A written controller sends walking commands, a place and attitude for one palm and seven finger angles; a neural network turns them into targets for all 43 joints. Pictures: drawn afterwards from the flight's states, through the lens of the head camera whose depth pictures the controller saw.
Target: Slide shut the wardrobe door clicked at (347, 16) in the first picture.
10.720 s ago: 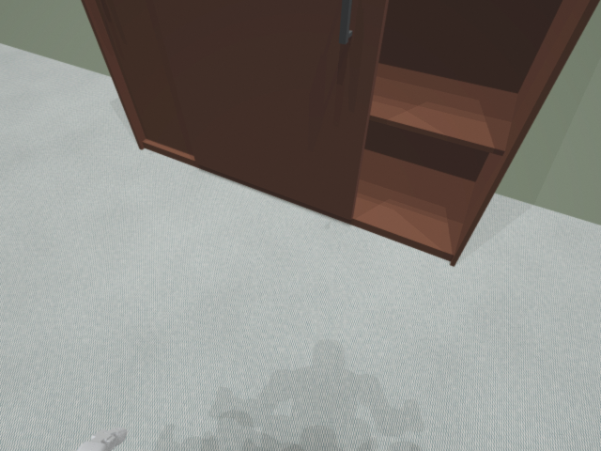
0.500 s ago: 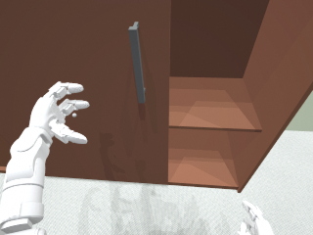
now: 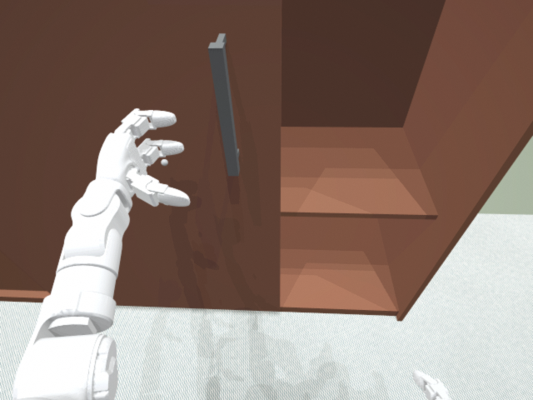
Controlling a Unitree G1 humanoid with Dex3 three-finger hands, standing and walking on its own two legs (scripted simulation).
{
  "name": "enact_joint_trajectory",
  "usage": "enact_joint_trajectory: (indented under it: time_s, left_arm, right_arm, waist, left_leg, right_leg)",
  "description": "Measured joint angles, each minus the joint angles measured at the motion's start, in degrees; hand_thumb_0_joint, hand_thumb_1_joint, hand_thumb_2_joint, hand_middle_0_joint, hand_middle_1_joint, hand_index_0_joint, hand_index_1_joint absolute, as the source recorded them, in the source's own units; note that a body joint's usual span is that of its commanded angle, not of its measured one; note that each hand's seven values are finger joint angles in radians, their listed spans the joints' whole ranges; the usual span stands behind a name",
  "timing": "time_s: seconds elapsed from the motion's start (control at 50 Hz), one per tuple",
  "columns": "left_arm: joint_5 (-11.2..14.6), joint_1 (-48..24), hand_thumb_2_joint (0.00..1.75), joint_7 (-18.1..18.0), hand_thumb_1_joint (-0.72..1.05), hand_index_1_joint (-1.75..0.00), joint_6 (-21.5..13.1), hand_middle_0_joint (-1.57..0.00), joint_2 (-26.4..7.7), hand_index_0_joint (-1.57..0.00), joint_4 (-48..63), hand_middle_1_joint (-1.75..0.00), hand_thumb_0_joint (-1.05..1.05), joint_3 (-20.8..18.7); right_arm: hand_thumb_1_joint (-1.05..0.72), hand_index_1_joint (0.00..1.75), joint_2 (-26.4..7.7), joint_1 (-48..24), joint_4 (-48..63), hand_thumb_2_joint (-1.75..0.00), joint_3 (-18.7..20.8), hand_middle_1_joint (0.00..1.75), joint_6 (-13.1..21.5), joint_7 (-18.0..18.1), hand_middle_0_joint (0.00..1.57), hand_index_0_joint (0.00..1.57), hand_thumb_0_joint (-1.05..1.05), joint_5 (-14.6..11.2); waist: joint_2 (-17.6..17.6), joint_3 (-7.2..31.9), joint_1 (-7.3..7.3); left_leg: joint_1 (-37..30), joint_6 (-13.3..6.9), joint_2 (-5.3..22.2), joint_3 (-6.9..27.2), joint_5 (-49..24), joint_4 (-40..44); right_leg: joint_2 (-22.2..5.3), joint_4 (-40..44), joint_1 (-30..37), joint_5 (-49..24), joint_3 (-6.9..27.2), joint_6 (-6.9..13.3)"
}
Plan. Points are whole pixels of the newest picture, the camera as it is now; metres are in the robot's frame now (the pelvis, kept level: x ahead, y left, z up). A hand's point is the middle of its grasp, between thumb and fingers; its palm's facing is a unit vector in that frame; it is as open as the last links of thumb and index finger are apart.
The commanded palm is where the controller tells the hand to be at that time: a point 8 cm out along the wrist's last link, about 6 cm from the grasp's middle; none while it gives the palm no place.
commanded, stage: move the hooked fingers beside the handle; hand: left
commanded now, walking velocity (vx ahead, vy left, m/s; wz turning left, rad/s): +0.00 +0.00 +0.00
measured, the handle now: (228, 112) +0.54 +0.08 +0.17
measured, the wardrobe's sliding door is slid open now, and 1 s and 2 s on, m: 0.45 0.45 0.45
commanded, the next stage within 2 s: feel for the door with the fingertips in 1.72 s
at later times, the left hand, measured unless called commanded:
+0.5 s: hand (197, 138) +0.48 +0.13 +0.16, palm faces -0.02 -1.00 +0.01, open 14.0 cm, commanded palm +0.46 +0.19 +0.16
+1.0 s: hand (178, 145) +0.47 +0.16 +0.15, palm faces -0.02 -1.00 +0.00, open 14.0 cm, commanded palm +0.45 +0.20 +0.16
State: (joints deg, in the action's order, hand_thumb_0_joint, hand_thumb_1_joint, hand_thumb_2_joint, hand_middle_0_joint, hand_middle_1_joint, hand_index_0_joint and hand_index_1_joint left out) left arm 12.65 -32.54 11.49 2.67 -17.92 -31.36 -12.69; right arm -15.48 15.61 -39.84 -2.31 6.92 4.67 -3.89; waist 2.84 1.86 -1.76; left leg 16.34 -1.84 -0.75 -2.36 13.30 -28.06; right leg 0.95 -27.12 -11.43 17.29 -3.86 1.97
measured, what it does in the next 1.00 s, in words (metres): stands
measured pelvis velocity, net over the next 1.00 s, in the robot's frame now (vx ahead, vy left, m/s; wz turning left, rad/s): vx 0.01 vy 0.00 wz -0.02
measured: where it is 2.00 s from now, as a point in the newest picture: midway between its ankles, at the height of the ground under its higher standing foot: outside the picture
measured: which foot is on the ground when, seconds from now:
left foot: down 0.00-1.00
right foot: down 0.00-1.00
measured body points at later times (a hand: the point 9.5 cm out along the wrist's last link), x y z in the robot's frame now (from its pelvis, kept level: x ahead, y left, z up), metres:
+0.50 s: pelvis +0.00 -0.01 +0.00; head +0.04 -0.02 +0.44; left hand +0.47 +0.18 +0.16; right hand +0.03 -0.28 -0.13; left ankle +0.01 +0.10 -0.74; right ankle -0.03 -0.09 -0.74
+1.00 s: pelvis +0.01 +0.00 +0.00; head +0.05 -0.01 +0.44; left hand +0.47 +0.21 +0.15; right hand +0.06 -0.27 -0.12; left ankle +0.01 +0.10 -0.74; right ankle -0.03 -0.09 -0.74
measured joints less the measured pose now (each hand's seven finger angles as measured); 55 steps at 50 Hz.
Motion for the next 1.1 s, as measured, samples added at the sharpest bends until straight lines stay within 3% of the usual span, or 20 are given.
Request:
enact_joint_trajectory:
  time_s: [0.08,0.16,0.26,0.46,0.56,0.66,0.78,0.92,1.0,1.1]
  left_arm:
    - [-0.99,-3.02,0.30,-1.73,-0.51,-1.20,0.12,-0.30,-0.05,-0.30,-4.90,-1.20,-0.01,-0.23]
    - [-1.94,-5.33,0.30,-2.96,-0.50,-1.20,-1.86,-0.30,-0.48,-0.30,-8.20,-1.20,-0.01,-1.25]
    - [-2.47,-9.11,0.30,-2.96,-0.50,-1.20,-5.26,-0.30,-1.46,-0.30,-12.95,-1.20,-0.01,-1.86]
    - [-3.35,-18.11,0.30,-3.01,-0.51,-1.20,-8.05,-0.30,-2.75,-0.30,-26.23,-1.20,-0.01,-2.09]
    - [-4.69,-20.00,0.30,-3.73,-0.50,-1.20,-11.53,-0.30,-3.07,-0.30,-28.24,-1.20,-0.01,-5.19]
    - [-5.90,-19.93,0.30,-2.73,-0.50,-1.20,-11.94,-0.30,-5.72,-0.30,-30.69,-1.20,-0.01,-7.37]
    - [-4.70,-15.28,0.30,-0.54,-0.50,-1.20,-11.28,-0.30,-6.70,-0.31,-27.14,-1.20,-0.01,-8.60]
    - [-2.80,-11.99,0.30,0.28,-0.50,-1.20,-10.46,-0.30,-4.70,-0.30,-21.87,-1.20,-0.01,-6.07]
    - [-3.14,-13.23,0.30,-0.63,-0.51,-1.20,-8.86,-0.30,-3.55,-0.30,-21.84,-1.20,-0.01,-3.42]
    - [-2.94,-15.11,0.30,-2.60,-0.51,-1.20,-9.47,-0.30,-0.45,-0.30,-21.27,-1.20,-0.01,-1.36]
  right_arm:
    - [-0.90,0.30,0.26,0.13,-0.02,-0.89,0.00,0.30,-0.69,-0.25,0.20,0.20,0.01,0.11]
    - [-0.90,0.30,0.44,0.75,0.00,-0.89,0.11,0.30,-0.92,-0.46,0.20,0.20,0.01,0.50]
    - [-0.90,0.30,0.28,2.17,-0.92,-0.89,0.49,0.30,-1.06,-0.76,0.20,0.20,0.01,0.65]
    - [-0.90,0.30,-0.89,4.45,-2.21,-0.89,1.38,0.30,-1.39,-1.32,0.20,0.20,0.01,1.00]
    - [-0.90,0.30,-0.99,5.58,-2.45,-0.89,1.58,0.30,-1.52,-1.71,0.20,0.20,0.01,1.63]
    - [-0.90,0.30,-1.00,7.53,-1.52,-0.89,1.60,0.30,-2.59,-2.11,0.20,0.20,0.01,1.64]
    - [-0.90,0.30,-0.89,9.15,-0.23,-0.89,1.87,0.30,-4.00,-2.16,0.20,0.20,0.01,1.40]
    - [-0.90,0.30,-0.44,7.24,-0.40,-0.89,2.05,0.30,-4.28,-2.18,0.20,0.20,0.01,0.93]
    - [-0.90,0.30,-0.51,4.91,0.08,-0.89,2.14,0.30,-3.64,-2.12,0.20,0.20,0.01,0.85]
    - [-0.90,0.30,-0.69,2.48,0.13,-0.89,2.04,0.30,-2.45,-2.35,0.20,0.20,0.01,1.25]
  waist:
    - [-0.16,-0.11,-0.77]
    - [-0.43,-0.52,-1.36]
    - [-0.61,-0.45,-1.78]
    - [-0.32,-0.48,-3.53]
    - [-0.63,-0.26,-4.69]
    - [-0.63,0.78,-5.48]
    - [-0.42,1.18,-4.78]
    - [-0.78,1.39,-3.13]
    - [-0.76,1.07,-2.80]
    - [-0.23,0.86,-2.46]
  left_leg:
    - [0.48,0.08,0.20,-0.26,-0.13,0.06]
    - [1.02,0.24,0.54,-0.51,-0.24,0.06]
    - [1.85,0.45,0.86,-0.49,-0.08,-0.37]
    - [5.76,0.53,1.19,-0.17,0.30,-2.26]
    - [7.15,0.55,1.47,-0.96,0.50,-2.50]
    - [7.43,0.57,1.91,-1.85,1.13,-2.59]
    - [6.69,0.48,2.13,-2.33,1.61,-2.23]
    - [5.91,0.18,1.71,-1.47,2.08,-2.71]
    - [6.59,-0.09,1.22,-0.70,2.13,-3.54]
    - [7.15,-0.52,0.55,-0.47,2.05,-4.08]
  right_leg:
    - [0.17,-0.15,-0.69,-0.13,0.27,0.11]
    - [0.48,-0.20,-1.39,-0.33,0.55,0.31]
    - [0.80,-0.39,-2.13,-0.31,0.54,0.54]
    - [1.06,-1.94,-5.82,-0.01,0.21,0.68]
    - [1.26,-2.57,-7.70,0.07,1.02,0.70]
    - [1.64,-2.55,-8.28,0.27,1.97,0.71]
    - [1.87,-1.58,-7.44,0.19,2.53,0.58]
    - [1.53,-1.03,-5.83,0.45,1.70,0.26]
    - [1.08,-1.56,-6.04,0.66,0.87,0.00]
    - [0.40,-2.46,-6.61,0.90,0.56,-0.46]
